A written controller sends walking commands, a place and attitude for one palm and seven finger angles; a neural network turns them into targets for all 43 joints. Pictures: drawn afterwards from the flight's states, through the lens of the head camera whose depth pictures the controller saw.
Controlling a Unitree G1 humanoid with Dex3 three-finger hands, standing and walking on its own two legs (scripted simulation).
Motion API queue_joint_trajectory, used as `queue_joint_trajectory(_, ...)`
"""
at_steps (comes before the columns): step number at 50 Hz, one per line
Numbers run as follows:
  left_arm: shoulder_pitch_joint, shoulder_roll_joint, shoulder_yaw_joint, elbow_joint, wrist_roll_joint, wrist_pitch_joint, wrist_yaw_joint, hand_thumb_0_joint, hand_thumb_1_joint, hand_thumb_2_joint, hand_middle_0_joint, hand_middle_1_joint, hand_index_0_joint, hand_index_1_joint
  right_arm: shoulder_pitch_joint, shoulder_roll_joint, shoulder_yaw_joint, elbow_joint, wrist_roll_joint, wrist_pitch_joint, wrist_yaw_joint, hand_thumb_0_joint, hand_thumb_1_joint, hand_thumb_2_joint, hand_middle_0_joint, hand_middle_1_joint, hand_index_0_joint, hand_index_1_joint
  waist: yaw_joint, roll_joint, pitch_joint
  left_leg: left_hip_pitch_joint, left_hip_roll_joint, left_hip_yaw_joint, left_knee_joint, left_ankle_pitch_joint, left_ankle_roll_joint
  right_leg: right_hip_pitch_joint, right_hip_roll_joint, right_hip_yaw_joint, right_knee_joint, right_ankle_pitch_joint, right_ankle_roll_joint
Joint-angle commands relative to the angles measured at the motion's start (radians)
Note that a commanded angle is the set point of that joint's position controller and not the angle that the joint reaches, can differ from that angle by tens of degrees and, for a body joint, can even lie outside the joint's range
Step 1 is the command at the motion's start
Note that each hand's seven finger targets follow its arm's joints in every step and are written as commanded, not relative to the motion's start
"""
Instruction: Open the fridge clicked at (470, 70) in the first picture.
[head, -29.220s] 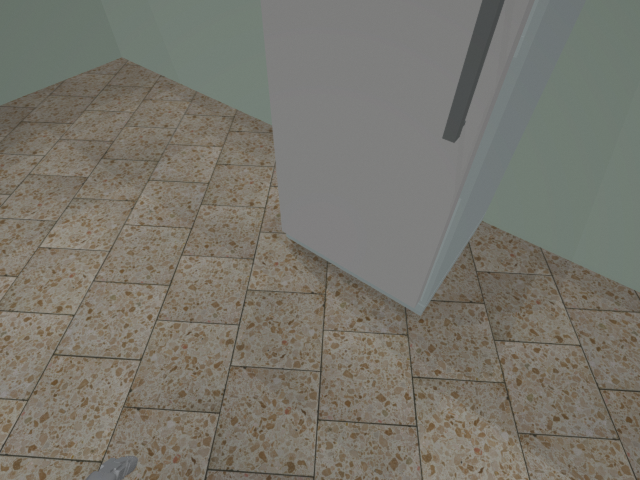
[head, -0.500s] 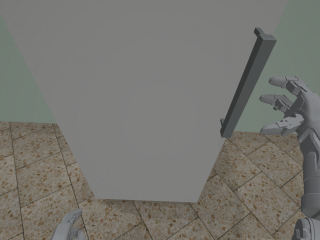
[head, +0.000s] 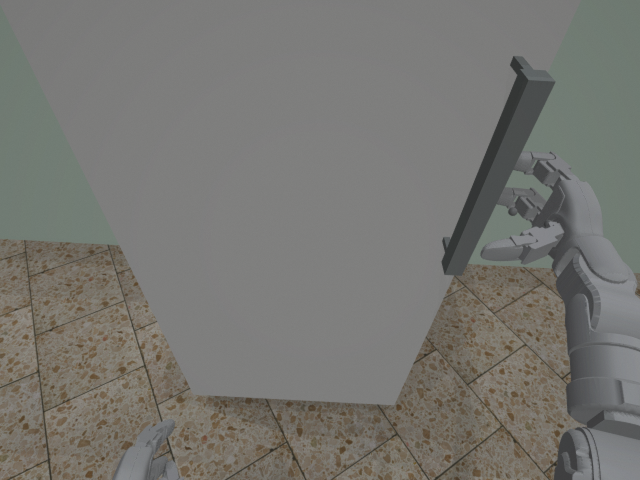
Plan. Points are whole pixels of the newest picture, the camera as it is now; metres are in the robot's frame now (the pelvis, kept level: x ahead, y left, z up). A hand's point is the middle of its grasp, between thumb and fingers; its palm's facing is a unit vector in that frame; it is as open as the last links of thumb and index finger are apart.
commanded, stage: feel for the door with the fingertips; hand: right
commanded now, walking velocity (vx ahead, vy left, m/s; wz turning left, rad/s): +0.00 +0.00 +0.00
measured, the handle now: (480, 182) +0.46 -0.16 +0.17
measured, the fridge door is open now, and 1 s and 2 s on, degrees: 0 0 0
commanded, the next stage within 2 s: slide the fingers in behind the handle in 0.38 s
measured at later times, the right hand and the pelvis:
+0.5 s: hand (510, 198) +0.42 -0.19 +0.18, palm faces -0.01 +1.00 +0.00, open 13.7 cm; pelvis +0.00 +0.00 +0.00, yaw +0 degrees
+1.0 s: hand (513, 215) +0.38 -0.18 +0.18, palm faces -0.03 +1.00 -0.01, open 14.0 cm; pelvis -0.01 +0.00 +0.00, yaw -1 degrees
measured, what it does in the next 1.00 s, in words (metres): stands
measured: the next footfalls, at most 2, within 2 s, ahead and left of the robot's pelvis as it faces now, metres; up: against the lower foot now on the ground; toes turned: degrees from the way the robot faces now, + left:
none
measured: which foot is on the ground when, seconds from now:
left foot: down 0.00-1.00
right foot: down 0.00-1.00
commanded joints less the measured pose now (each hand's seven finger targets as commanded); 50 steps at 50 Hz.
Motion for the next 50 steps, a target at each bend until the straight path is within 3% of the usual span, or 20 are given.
queue_joint_trajectory(1, -0.079, 0.14, 0.059, -0.146, 0.008, -0.046, 0.01, 0.0, 0.9, 0.9, -0.2, -0.3, -0.2, -0.3, -0.475, -0.265, -0.085, -0.239, 0.01, -0.083, -0.011, 0.0, 0.5, -0.3, 0.3, 1.2, 0.3, 1.2, -0.01, 0.006, -0.265, 0.027, -0.04, 0.029, -0.058, 0.322, 0.039, 0.166, 0.03, -0.014, -0.05, 0.275, -0.055)
queue_joint_trajectory(4, -0.065, 0.146, 0.06, -0.125, 0.009, -0.044, 0.016, 0.0, 0.9, 0.9, -0.2, -0.3, -0.2, -0.3, -0.519, -0.264, -0.064, -0.192, 0.007, -0.09, -0.001, 0.0, 0.5, -0.3, 0.3, 1.2, 0.3, 1.2, 0.013, 0.014, -0.237, 0.003, -0.04, 0.029, -0.07, 0.301, 0.036, 0.165, 0.027, -0.018, -0.046, 0.253, -0.057)
queue_joint_trajectory(6, -0.066, 0.143, 0.06, -0.126, 0.006, -0.046, 0.016, 0.0, 0.9, 0.9, -0.2, -0.3, -0.2, -0.3, -0.52, -0.257, -0.057, -0.177, 0.006, -0.091, 0.006, 0.0, 0.5, -0.3, 0.3, 1.2, 0.3, 1.2, 0.008, -0.022, -0.24, -0.002, -0.039, 0.028, -0.067, 0.296, 0.04, 0.166, 0.029, -0.012, -0.05, 0.252, -0.054)
queue_joint_trajectory(7, -0.063, 0.142, 0.061, -0.127, 0.006, -0.048, 0.016, 0.0, 0.9, 0.9, -0.2, -0.3, -0.2, -0.3, -0.536, -0.225, -0.027, -0.182, 0.008, -0.092, 0.012, 0.0, 0.5, -0.3, 0.3, 1.2, 0.3, 1.2, 0.015, -0.02, -0.252, -0.004, -0.039, 0.031, -0.065, 0.305, 0.039, 0.176, 0.03, -0.011, -0.048, 0.261, -0.054)
queue_joint_trajectory(10, -0.052, 0.145, 0.067, -0.121, 0.004, -0.052, 0.013, 0.0, 0.9, 0.9, -0.2, -0.3, -0.2, -0.3, -0.534, -0.229, -0.032, -0.175, 0.014, -0.098, 0.021, 0.0, 0.5, -0.3, 0.3, 1.2, 0.3, 1.2, 0.013, -0.036, -0.279, -0.001, -0.04, 0.031, -0.06, 0.336, 0.043, 0.197, 0.028, -0.009, -0.039, 0.296, -0.053)
queue_joint_trajectory(12, -0.051, 0.145, 0.066, -0.119, 0.003, -0.052, 0.012, 0.0, 0.9, 0.9, -0.2, -0.3, -0.2, -0.3, -0.533, -0.205, -0.014, -0.152, 0.019, -0.09, 0.024, 0.0, 0.5, -0.3, 0.3, 1.2, 0.3, 1.2, 0.017, -0.019, -0.269, -0.011, -0.042, 0.034, -0.06, 0.335, 0.04, 0.189, 0.031, -0.011, -0.038, 0.286, -0.053)
queue_joint_trajectory(14, -0.034, 0.154, 0.069, -0.107, 0.006, -0.051, 0.011, 0.0, 0.9, 0.9, -0.2, -0.3, -0.2, -0.3, -0.537, -0.228, -0.031, -0.1, 0.019, -0.088, 0.021, 0.0, 0.5, -0.3, 0.3, 1.2, 0.3, 1.2, 0.02, 0.034, -0.248, -0.011, -0.044, 0.038, -0.064, 0.319, 0.038, 0.165, 0.029, -0.009, -0.039, 0.269, -0.055)
queue_joint_trajectory(16, -0.034, 0.156, 0.069, -0.109, 0.007, -0.047, 0.011, 0.0, 0.9, 0.9, -0.2, -0.3, -0.2, -0.3, -0.543, -0.27, -0.071, -0.085, 0.013, -0.087, 0.013, 0.0, 0.5, -0.3, 0.3, 1.2, 0.3, 1.2, 0.009, 0.041, -0.252, -0.003, -0.04, 0.033, -0.06, 0.316, 0.038, 0.145, 0.031, -0.009, -0.042, 0.261, -0.056)
queue_joint_trajectory(21, -0.024, 0.148, 0.07, -0.109, 0.013, -0.045, 0.004, 0.0, 0.9, 0.9, -0.2, -0.3, -0.2, -0.3, -0.587, -0.265, -0.065, -0.097, -0.008, -0.119, -0.006, 0.0, 0.5, -0.3, 0.3, 1.2, 0.3, 1.2, 0.011, -0.009, -0.28, 0.003, -0.038, 0.028, -0.048, 0.359, 0.039, 0.166, 0.031, -0.014, -0.031, 0.308, -0.055)
queue_joint_trajectory(25, -0.019, 0.15, 0.071, -0.112, 0.011, -0.039, 0.001, 0.0, 0.9, 0.9, -0.2, -0.3, -0.2, -0.3, -0.581, -0.28, -0.074, -0.103, -0.006, -0.136, -0.001, 0.0, 0.5, -0.3, 0.3, 1.2, 0.3, 1.2, 0.01, -0.005, -0.301, 0.021, -0.039, 0.026, -0.042, 0.378, 0.04, 0.163, 0.031, -0.015, -0.026, 0.318, -0.055)
queue_joint_trajectory(28, -0.035, 0.145, 0.068, -0.124, 0.007, -0.04, 0.0, 0.0, 0.9, 0.9, -0.2, -0.3, -0.2, -0.3, -0.544, -0.244, -0.054, -0.113, 0.005, -0.135, 0.009, 0.0, 0.5, -0.3, 0.3, 1.2, 0.3, 1.2, 0.007, -0.013, -0.281, 0.016, -0.042, 0.03, -0.047, 0.367, 0.041, 0.165, 0.031, -0.02, -0.033, 0.305, -0.054)
queue_joint_trajectory(30, -0.035, 0.149, 0.072, -0.126, 0.008, -0.042, -0.001, 0.0, 0.9, 0.9, -0.2, -0.3, -0.2, -0.3, -0.528, -0.276, -0.084, -0.131, 0.009, -0.14, 0.011, 0.0, 0.5, -0.3, 0.3, 1.2, 0.3, 1.2, -0.001, 0.013, -0.295, 0.034, -0.042, 0.029, -0.046, 0.375, 0.04, 0.162, 0.027, -0.017, -0.033, 0.309, -0.057)
queue_joint_trajectory(32, -0.043, 0.146, 0.071, -0.138, 0.006, -0.043, -0.002, 0.0, 0.9, 0.9, -0.2, -0.3, -0.2, -0.3, -0.482, -0.256, -0.078, -0.156, 0.015, -0.135, 0.017, 0.0, 0.5, -0.3, 0.3, 1.2, 0.3, 1.2, -0.008, 0.014, -0.299, 0.049, -0.042, 0.03, -0.045, 0.395, 0.04, 0.168, 0.029, -0.021, -0.038, 0.325, -0.057)
queue_joint_trajectory(34, -0.045, 0.149, 0.071, -0.141, 0.005, -0.04, -0.004, 0.0, 0.9, 0.9, -0.2, -0.3, -0.2, -0.3, -0.431, -0.274, -0.093, -0.162, 0.018, -0.127, 0.021, 0.0, 0.5, -0.3, 0.3, 1.2, 0.3, 1.2, -0.018, 0.026, -0.287, 0.063, -0.042, 0.032, -0.046, 0.4, 0.041, 0.157, 0.027, -0.025, -0.038, 0.33, -0.058)
queue_joint_trajectory(37, -0.063, 0.141, 0.07, -0.151, 0.001, -0.042, -0.006, 0.0, 0.9, 0.9, -0.2, -0.3, -0.2, -0.3, -0.423, -0.241, -0.072, -0.225, 0.018, -0.112, 0.021, 0.0, 0.5, -0.3, 0.3, 1.2, 0.3, 1.2, -0.016, -0.019, -0.27, 0.044, -0.043, 0.033, -0.048, 0.393, 0.041, 0.169, 0.027, -0.025, -0.044, 0.329, -0.054)
queue_joint_trajectory(39, -0.07, 0.141, 0.071, -0.154, -0.002, -0.044, -0.006, 0.0, 0.9, 0.9, -0.2, -0.3, -0.2, -0.3, -0.416, -0.195, -0.032, -0.248, 0.027, -0.098, 0.024, 0.0, 0.5, -0.3, 0.3, 1.2, 0.3, 1.2, -0.005, 0.002, -0.25, 0.031, -0.044, 0.035, -0.058, 0.376, 0.039, 0.177, 0.027, -0.027, -0.042, 0.312, -0.058)
queue_joint_trajectory(42, -0.085, 0.139, 0.065, -0.153, -0.004, -0.045, -0.001, 0.0, 0.9, 0.9, -0.2, -0.3, -0.2, -0.3, -0.446, -0.171, -0.007, -0.271, 0.029, -0.074, 0.021, 0.0, 0.5, -0.3, 0.3, 1.2, 0.3, 1.2, 0.002, -0.004, -0.213, -0.002, -0.045, 0.038, -0.067, 0.32, 0.04, 0.172, 0.028, -0.014, -0.056, 0.27, -0.055)
queue_joint_trajectory(48, -0.098, 0.133, 0.058, -0.133, 0.004, -0.055, 0.007, 0.0, 0.9, 0.9, -0.2, -0.3, -0.2, -0.3, -0.514, -0.154, 0.009, -0.288, 0.02, -0.067, -0.017, 0.0, 0.5, -0.3, 0.3, 1.2, 0.3, 1.2, 0.008, 0.001, -0.222, -0.027, -0.045, 0.039, -0.078, 0.251, 0.042, 0.193, 0.032, 0.001, -0.061, 0.227, -0.054)
queue_joint_trajectory(49, -0.092, 0.137, 0.06, -0.127, 0.007, -0.055, 0.007, 0.0, 0.9, 0.9, -0.2, -0.3, -0.2, -0.3, -0.509, -0.186, -0.014, -0.284, 0.015, -0.072, -0.025, 0.0, 0.5, -0.3, 0.3, 1.2, 0.3, 1.2, 0.005, 0.007, -0.243, -0.016, -0.044, 0.037, -0.079, 0.254, 0.042, 0.203, 0.028, -0.003, -0.059, 0.235, -0.054)
queue_joint_trajectory(50, -0.098, 0.133, 0.056, -0.127, 0.007, -0.053, 0.008, 0.0, 0.9, 0.9, -0.2, -0.3, -0.2, -0.3, -0.504, -0.178, -0.013, -0.265, 0.016, -0.068, -0.028, 0.0, 0.5, -0.3, 0.3, 1.2, 0.3, 1.2, 0.001, 0.014, -0.24, -0.007, -0.041, 0.035, -0.079, 0.255, 0.041, 0.191, 0.031, -0.003, -0.063, 0.23, -0.054)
